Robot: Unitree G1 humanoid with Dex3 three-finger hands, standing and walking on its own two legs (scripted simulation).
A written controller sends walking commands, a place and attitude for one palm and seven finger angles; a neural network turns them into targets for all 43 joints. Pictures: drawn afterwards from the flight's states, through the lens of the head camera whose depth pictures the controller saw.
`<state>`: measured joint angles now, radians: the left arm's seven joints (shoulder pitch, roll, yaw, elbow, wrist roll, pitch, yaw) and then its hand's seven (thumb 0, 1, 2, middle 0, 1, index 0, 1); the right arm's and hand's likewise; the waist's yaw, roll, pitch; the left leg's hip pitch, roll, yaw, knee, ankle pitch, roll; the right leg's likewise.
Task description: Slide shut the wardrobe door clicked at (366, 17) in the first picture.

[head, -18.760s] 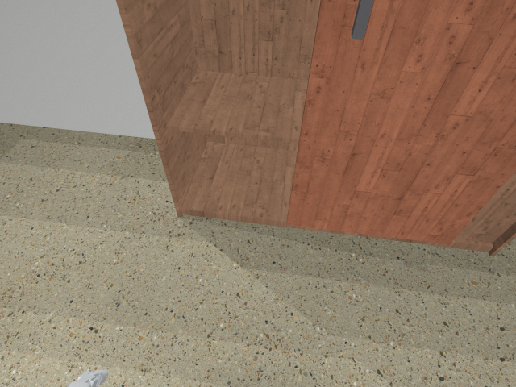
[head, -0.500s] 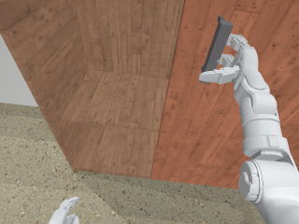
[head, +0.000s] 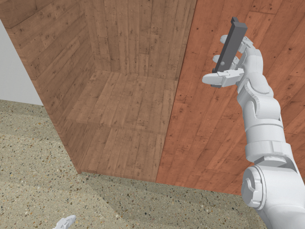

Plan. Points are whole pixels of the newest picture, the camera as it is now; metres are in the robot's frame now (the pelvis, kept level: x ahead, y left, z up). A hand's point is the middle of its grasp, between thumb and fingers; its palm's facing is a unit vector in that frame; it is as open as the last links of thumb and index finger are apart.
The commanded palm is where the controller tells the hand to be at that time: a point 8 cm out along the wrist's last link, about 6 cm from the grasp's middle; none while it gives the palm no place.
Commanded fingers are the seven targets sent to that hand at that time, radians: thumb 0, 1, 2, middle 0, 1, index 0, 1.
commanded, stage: slide the fingers in behind the handle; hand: right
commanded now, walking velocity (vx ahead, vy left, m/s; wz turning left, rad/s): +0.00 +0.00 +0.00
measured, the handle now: (224, 53) +0.51 -0.12 +0.24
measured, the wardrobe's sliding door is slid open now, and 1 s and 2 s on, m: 0.51 0.51 0.51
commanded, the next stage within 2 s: grip the handle and tug to test in 0.60 s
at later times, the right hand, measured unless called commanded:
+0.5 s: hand (218, 63) +0.45 -0.09 +0.25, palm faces +0.03 +1.00 -0.01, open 14.2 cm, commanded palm +0.43 -0.14 +0.25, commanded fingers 0.00 0.50 -0.30 0.30 1.20 0.30 1.20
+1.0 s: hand (220, 62) +0.45 -0.10 +0.25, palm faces +0.02 +1.00 +0.02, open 11.9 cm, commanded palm +0.42 -0.15 +0.25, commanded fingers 0.00 -0.25 -0.62 0.38 1.31 0.38 1.31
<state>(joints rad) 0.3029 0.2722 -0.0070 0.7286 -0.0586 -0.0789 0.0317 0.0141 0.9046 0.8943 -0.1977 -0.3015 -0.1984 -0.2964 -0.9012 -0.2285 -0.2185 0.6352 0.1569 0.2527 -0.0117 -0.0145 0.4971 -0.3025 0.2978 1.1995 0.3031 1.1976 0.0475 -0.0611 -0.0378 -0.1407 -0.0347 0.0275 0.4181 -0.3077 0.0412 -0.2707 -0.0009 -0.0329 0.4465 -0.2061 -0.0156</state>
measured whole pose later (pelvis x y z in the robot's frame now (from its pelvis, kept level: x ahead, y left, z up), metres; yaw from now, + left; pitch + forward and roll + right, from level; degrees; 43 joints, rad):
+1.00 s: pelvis +0.00 +0.00 +0.00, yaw -1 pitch +1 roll +0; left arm 0.25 0.27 -0.01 0.72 -0.05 -0.08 0.03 0.01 0.90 0.89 -0.20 -0.30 -0.20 -0.30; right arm -0.90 -0.20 -0.19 0.61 0.16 0.27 -0.03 -0.01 0.17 -0.44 0.32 1.25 0.32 1.24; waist 0.03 -0.06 -0.04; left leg -0.13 -0.03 0.04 0.42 -0.31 0.04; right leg -0.26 0.00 -0.02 0.45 -0.21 -0.01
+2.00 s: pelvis +0.01 +0.00 +0.00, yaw +1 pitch +1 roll -1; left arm 0.25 0.26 -0.01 0.69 -0.06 -0.04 0.01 0.01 0.90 0.89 -0.20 -0.30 -0.20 -0.30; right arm -0.79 -0.20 -0.19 0.43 0.16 0.33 -0.06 -0.01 -0.68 -0.77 0.30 1.39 0.26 1.34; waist 0.04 -0.07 -0.04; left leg -0.10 -0.03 0.01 0.39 -0.31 0.04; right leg -0.22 0.00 -0.04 0.42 -0.21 -0.01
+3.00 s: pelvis +0.00 +0.00 -0.01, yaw -6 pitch +3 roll +0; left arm 0.25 0.23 -0.01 0.77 -0.04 -0.09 -0.04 0.01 0.91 0.89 -0.20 -0.30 -0.20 -0.30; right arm -1.05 -0.10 0.00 0.66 0.15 0.28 -0.19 -0.04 -0.71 -0.79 0.32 1.38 0.19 1.40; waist -0.01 -0.05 -0.03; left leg -0.18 -0.01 0.05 0.50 -0.36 0.03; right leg -0.34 0.06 0.06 0.52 -0.22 -0.02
